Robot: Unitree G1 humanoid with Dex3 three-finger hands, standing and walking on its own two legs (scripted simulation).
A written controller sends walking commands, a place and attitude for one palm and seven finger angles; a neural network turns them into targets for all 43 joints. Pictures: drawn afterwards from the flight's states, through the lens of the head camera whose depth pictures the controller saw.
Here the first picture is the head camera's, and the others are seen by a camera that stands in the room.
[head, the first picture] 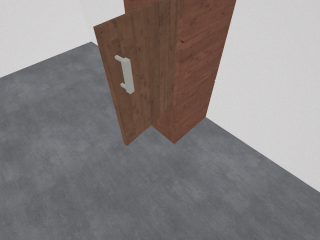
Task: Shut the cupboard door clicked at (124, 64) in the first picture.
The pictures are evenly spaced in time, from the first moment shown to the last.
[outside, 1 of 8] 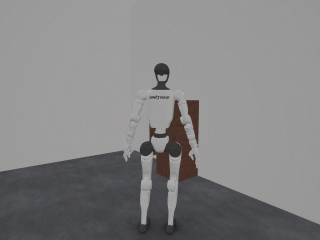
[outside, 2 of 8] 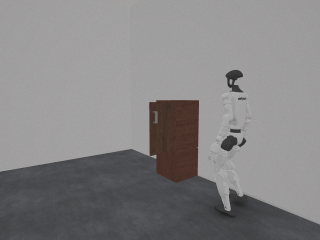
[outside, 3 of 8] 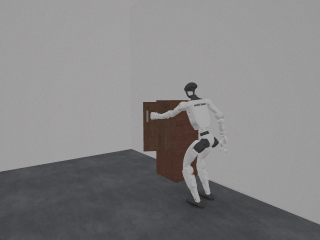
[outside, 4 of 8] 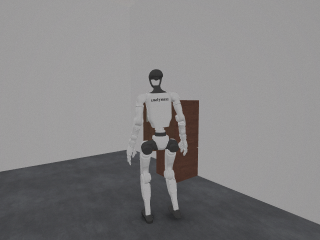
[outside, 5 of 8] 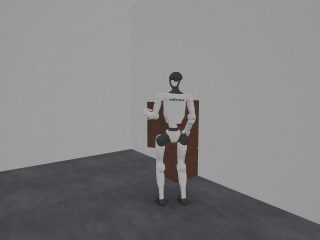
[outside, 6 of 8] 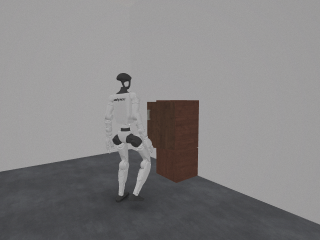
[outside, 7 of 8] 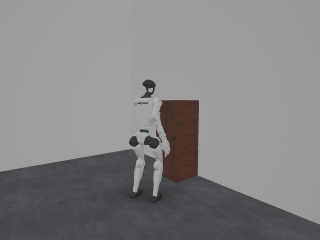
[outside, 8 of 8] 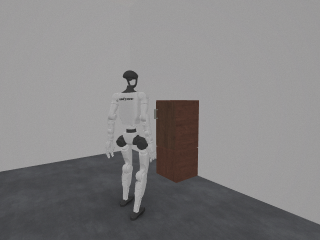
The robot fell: no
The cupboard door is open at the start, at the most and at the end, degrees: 95 95 0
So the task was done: yes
